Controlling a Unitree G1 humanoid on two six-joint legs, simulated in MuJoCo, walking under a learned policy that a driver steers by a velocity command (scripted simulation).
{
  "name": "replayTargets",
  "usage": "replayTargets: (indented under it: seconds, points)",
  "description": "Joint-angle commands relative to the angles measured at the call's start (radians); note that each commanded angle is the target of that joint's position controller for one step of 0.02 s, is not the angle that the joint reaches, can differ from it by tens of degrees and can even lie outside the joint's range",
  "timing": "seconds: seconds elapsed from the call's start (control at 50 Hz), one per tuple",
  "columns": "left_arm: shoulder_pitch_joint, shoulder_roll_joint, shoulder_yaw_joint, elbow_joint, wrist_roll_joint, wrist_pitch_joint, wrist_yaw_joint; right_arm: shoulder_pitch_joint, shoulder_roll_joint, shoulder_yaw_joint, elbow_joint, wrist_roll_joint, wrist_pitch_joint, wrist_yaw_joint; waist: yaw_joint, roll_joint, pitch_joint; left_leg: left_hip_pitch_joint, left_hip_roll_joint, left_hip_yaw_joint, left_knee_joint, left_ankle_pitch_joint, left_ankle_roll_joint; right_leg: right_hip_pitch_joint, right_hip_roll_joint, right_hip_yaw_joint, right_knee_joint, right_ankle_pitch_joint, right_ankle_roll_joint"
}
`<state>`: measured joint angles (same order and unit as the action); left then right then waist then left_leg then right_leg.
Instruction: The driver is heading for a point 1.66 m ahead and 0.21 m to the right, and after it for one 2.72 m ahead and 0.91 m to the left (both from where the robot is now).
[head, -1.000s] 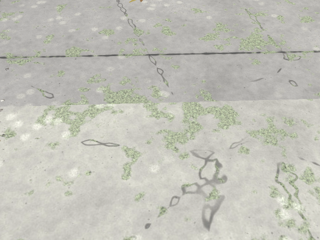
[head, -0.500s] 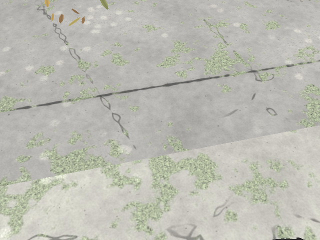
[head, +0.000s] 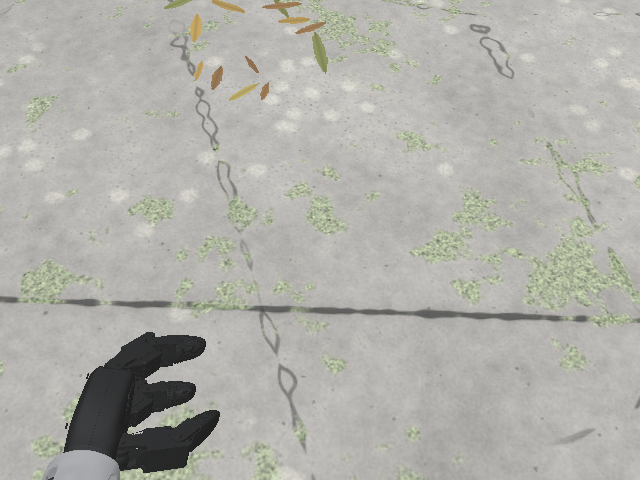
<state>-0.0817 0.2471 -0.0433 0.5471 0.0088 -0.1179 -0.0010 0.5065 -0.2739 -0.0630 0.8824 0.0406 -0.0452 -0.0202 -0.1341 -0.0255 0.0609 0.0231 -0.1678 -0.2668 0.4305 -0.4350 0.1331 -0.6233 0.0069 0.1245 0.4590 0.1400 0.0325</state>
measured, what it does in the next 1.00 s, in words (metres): walks ahead, turning right: right foot, then left foot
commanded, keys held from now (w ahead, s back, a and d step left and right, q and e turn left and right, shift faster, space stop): shift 0.22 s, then e+shift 0.48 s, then shift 0.12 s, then q+shift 0.18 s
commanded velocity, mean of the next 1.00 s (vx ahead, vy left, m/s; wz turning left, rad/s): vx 0.11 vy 0.00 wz -0.21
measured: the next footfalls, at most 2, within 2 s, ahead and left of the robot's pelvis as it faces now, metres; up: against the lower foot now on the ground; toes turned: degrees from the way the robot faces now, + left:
right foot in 0.04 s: +0.27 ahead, -0.13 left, +0.00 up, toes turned +8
left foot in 0.42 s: +0.27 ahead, +0.09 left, +0.00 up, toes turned -5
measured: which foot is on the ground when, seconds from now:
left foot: down 0.00-0.04, up 0.06-0.40, down 0.42-0.80, up 0.82-1.00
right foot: up 0.00-0.02, down 0.04-0.42, up 0.44-0.78, down 0.80-1.00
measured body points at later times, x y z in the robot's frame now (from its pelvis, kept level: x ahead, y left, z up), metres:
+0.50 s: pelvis +0.18 -0.02 +0.01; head +0.21 -0.01 +0.46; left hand +0.26 +0.27 -0.11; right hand +0.39 -0.26 -0.06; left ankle +0.23 +0.10 -0.73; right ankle +0.21 -0.14 -0.69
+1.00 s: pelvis +0.19 -0.08 +0.01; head +0.21 -0.11 +0.46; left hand +0.44 +0.09 -0.07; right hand +0.19 -0.38 -0.12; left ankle +0.22 +0.07 -0.65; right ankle +0.17 -0.17 -0.73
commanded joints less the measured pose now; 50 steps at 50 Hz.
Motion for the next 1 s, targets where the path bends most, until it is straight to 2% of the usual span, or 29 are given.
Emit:
replayTargets:
  seconds: [0.02, 0.04, 0.06, 0.08, 0.1, 0.12, 0.14, 0.18, 0.22, 0.26, 0.34, 0.4, 0.42, 0.44, 0.46, 0.48, 0.52, 0.58, 0.64, 0.72, 0.78, 0.8, 0.82, 0.84, 0.86, 0.88, 0.9, 0.94, 1.0]
  points:
    - [0.247, 0.173, 0.095, -0.007, -0.003, -0.032, 0.03, -0.087, -0.169, -0.043, -0.072, -0.016, 0.006, -0.031, 0.23, 0.177, -0.248, -0.196, 0.066, -0.056, 0.359, 0.823, -0.134, 0.633, 0.051, -0.088, -0.096, 0.296, -0.031]
    - [0.455, 0.197, 0.095, 0.048, 0.015, -0.022, 0.029, -0.107, -0.069, -0.01, -0.122, -0.05, 0.014, -0.031, 0.282, 0.086, -0.419, -0.337, 0.028, 0.022, 0.708, 0.279, -0.178, 0.919, -0.183, 0.085, 0.071, 0.616, -0.111]
    - [0.475, 0.185, 0.079, 0.051, 0.053, -0.017, 0.012, 0.116, 0.009, 0.02, -0.131, -0.047, 0.01, -0.016, 0.174, -0.262, -0.592, -0.553, -0.068, 0.006, 1.046, -0.331, -0.202, 1.15, -0.497, 0.495, 0.145, 0.995, -0.338]
    - [0.453, 0.182, 0.096, 0.048, 0.024, -0.002, -0.001, 0.191, -0.075, 0.015, -0.104, -0.031, 0.016, 0.003, 0.184, -0.207, -0.657, -0.641, 0.023, -0.048, 1.205, -0.273, -0.22, 1.144, -0.538, 0.611, 0.138, 0.774, -0.429]
    - [0.333, 0.171, 0.107, 0.025, 0.006, 0.011, 0.001, 0.085, -0.12, 0.008, -0.143, 0.002, 0.03, 0.005, 0.171, -0.165, -0.567, -0.75, 0.1, 0.007, 1.229, -0.178, -0.216, 1.051, -0.495, 0.582, 0.054, 0.301, -0.421]
    - [0.257, 0.106, 0.088, 0.012, 0.006, 0.026, 0.012, -0.069, -0.154, -0.002, -0.168, -0.014, 0.044, -0.008, 0.184, -0.004, -0.407, -0.741, 0.135, 0.101, 1.148, -0.095, -0.216, 0.824, -0.385, 0.459, -0.038, 0.118, -0.364]
    - [0.223, 0.093, 0.069, 0.023, 0.008, 0.031, 0.016, -0.153, -0.162, -0.009, -0.196, -0.026, 0.058, -0.021, 0.157, 0.038, -0.26, -0.707, 0.144, 0.124, 1.099, -0.054, -0.211, 0.605, -0.324, 0.359, -0.093, 0.103, -0.331]
    - [0.206, 0.102, 0.071, 0.069, 0.015, 0.031, 0.006, -0.148, -0.098, 0.004, -0.217, -0.033, 0.062, -0.019, 0.096, 0.006, -0.135, -0.604, 0.165, 0.136, 0.932, -0.058, -0.195, 0.372, -0.235, 0.204, -0.142, 0.216, -0.295]
    - [0.207, 0.108, 0.08, 0.11, 0.012, 0.027, -0.005, -0.138, -0.033, 0.024, -0.22, -0.039, 0.042, -0.016, 0.076, -0.023, -0.15, -0.502, 0.173, 0.188, 0.659, -0.009, -0.194, 0.301, -0.168, 0.063, -0.15, 0.379, -0.277]
    - [0.226, 0.128, 0.091, 0.14, 0.0, 0.038, -0.007, -0.192, 0.0, 0.042, -0.231, -0.059, 0.027, -0.015, 0.09, -0.064, -0.214, -0.368, 0.175, 0.214, 0.436, 0.123, -0.201, 0.291, -0.143, 0.048, -0.143, 0.465, -0.282]
    - [0.252, 0.22, 0.132, 0.135, -0.025, 0.076, 0.001, -0.307, -0.087, 0.022, -0.268, -0.04, 0.047, -0.018, 0.111, -0.09, -0.201, -0.322, 0.131, 0.192, 0.264, 0.211, -0.195, 0.304, -0.163, 0.164, -0.134, 0.087, -0.266]
    - [0.249, 0.2, 0.135, 0.122, -0.046, 0.101, 0.014, -0.321, -0.115, 0.003, -0.287, -0.045, 0.053, -0.02, 0.083, -0.1, -0.144, -0.201, 0.139, 0.174, 0.034, 0.283, -0.141, 0.221, -0.112, 0.259, -0.1, -0.268, -0.188]
    - [0.276, 0.165, 0.128, 0.122, -0.043, 0.104, 0.015, -0.291, -0.155, -0.01, -0.291, -0.053, 0.053, -0.027, 0.079, -0.055, -0.153, -0.109, 0.241, 0.116, -0.02, 0.299, -0.094, 0.153, -0.073, 0.24, -0.02, -0.422, -0.139]
    - [0.336, 0.101, 0.115, 0.106, -0.035, 0.101, 0.011, -0.287, -0.23, -0.03, -0.302, -0.076, 0.064, -0.036, 0.115, 0.165, -0.197, 0.004, 0.475, -0.064, -0.035, 0.431, 0.017, 0.003, 0.032, 0.097, 0.197, -0.696, -0.072]
    - [0.338, 0.135, 0.126, 0.092, -0.041, 0.096, 0.014, -0.287, -0.207, -0.034, -0.293, -0.094, 0.066, -0.03, 0.104, 0.301, -0.21, -0.081, 0.608, -0.205, -0.118, 0.514, 0.139, -0.05, 0.078, -0.048, 0.452, -0.774, -0.023]
    - [0.358, 0.201, 0.151, 0.107, -0.04, 0.105, 0.018, -0.339, -0.145, -0.015, -0.311, -0.09, 0.056, -0.029, 0.124, 0.225, -0.181, -0.126, 0.578, -0.152, -0.123, 0.513, 0.144, -0.048, 0.022, -0.037, 0.613, -0.721, 0.01]
    - [0.423, 0.205, 0.168, 0.145, -0.036, 0.148, 0.038, -0.463, -0.078, -0.001, -0.332, -0.062, 0.042, -0.027, 0.175, 0.171, -0.138, -0.176, 0.468, 0.025, -0.105, 0.493, 0.07, -0.055, -0.011, -0.055, 0.752, -0.62, 0.053]
    - [0.382, 0.142, 0.154, 0.1, -0.033, 0.173, 0.039, -0.475, -0.085, -0.009, -0.316, -0.062, 0.04, -0.032, 0.168, 0.166, -0.102, -0.211, 0.43, 0.167, -0.117, 0.536, 0.066, -0.057, -0.049, -0.099, 0.744, -0.51, 0.09]
    - [0.298, 0.095, 0.133, 0.042, -0.032, 0.167, 0.01, -0.431, -0.115, -0.029, -0.291, -0.059, 0.05, -0.04, 0.126, 0.168, -0.14, -0.148, 0.449, 0.231, -0.091, 0.568, 0.075, 0.004, -0.083, -0.126, 0.537, -0.475, 0.085]
    - [0.288, 0.125, 0.141, 0.008, -0.03, 0.169, -0.023, -0.401, -0.174, -0.06, -0.266, -0.039, 0.048, -0.024, 0.116, 0.193, -0.168, -0.152, 0.497, 0.271, -0.047, 0.62, 0.064, 0.17, -0.063, -0.188, 0.325, -0.48, 0.029]
    - [0.378, 0.137, 0.158, 0.035, -0.021, 0.172, -0.02, -0.384, -0.148, -0.057, -0.235, -0.002, 0.037, -0.009, 0.174, 0.144, -0.17, -0.23, 0.453, 0.328, 0.105, 0.524, -0.028, 0.396, 0.005, -0.205, 0.022, -0.276, -0.049]
    - [0.412, 0.209, 0.179, 0.039, -0.018, 0.168, -0.005, -0.333, -0.101, -0.046, -0.221, -0.024, 0.032, 0.0, 0.166, -0.026, -0.182, -0.391, 0.374, 0.417, 0.292, 0.33, -0.117, 0.575, -0.082, -0.062, -0.044, 0.059, -0.098]
    - [0.398, 0.335, 0.198, 0.002, 0.001, 0.163, 0.014, -0.341, -0.049, -0.019, -0.275, -0.079, 0.03, 0.01, 0.138, -0.359, -0.199, -0.696, 0.237, 0.442, 0.611, -0.249, -0.219, 0.708, -0.384, 0.309, -0.022, 0.461, -0.283]
    - [0.42, 0.271, 0.178, -0.001, 0.032, 0.145, 0.007, -0.425, -0.106, -0.036, -0.269, -0.059, 0.032, 0.001, 0.236, -0.232, -0.306, -0.708, 0.222, 0.276, 0.773, -0.274, -0.216, 0.644, -0.443, 0.313, -0.056, 0.394, -0.4]
    - [0.383, 0.218, 0.155, 0.014, 0.037, 0.13, 0.004, -0.441, -0.125, -0.041, -0.255, -0.027, 0.043, -0.004, 0.218, -0.144, -0.262, -0.692, 0.243, 0.247, 0.803, -0.204, -0.195, 0.59, -0.377, 0.193, -0.066, 0.261, -0.356]
    - [0.307, 0.162, 0.138, 0.027, 0.024, 0.122, 0.007, -0.404, -0.098, -0.036, -0.223, -0.021, 0.054, -0.012, 0.172, -0.108, -0.226, -0.682, 0.257, 0.233, 0.753, -0.131, -0.182, 0.553, -0.31, 0.109, -0.066, 0.132, -0.287]
    - [0.25, 0.099, 0.115, 0.033, 0.01, 0.118, 0.009, -0.367, -0.09, -0.034, -0.188, -0.031, 0.066, -0.018, 0.149, -0.093, -0.207, -0.638, 0.266, 0.223, 0.713, -0.064, -0.189, 0.514, -0.275, 0.045, -0.069, 0.087, -0.245]
    - [0.201, 0.078, 0.103, 0.052, 0.023, 0.11, 0.018, -0.297, -0.094, -0.039, -0.152, -0.026, 0.081, -0.018, 0.115, -0.116, -0.173, -0.508, 0.224, 0.219, 0.696, 0.038, -0.207, 0.401, -0.241, -0.063, -0.098, 0.074, -0.23]
    - [0.188, 0.144, 0.128, 0.057, 0.023, 0.12, 0.043, -0.333, -0.127, -0.046, -0.188, -0.015, 0.087, -0.019, 0.141, -0.113, -0.119, -0.575, 0.219, 0.238, 0.631, 0.057, -0.221, 0.454, -0.289, -0.057, -0.135, -0.056, -0.251]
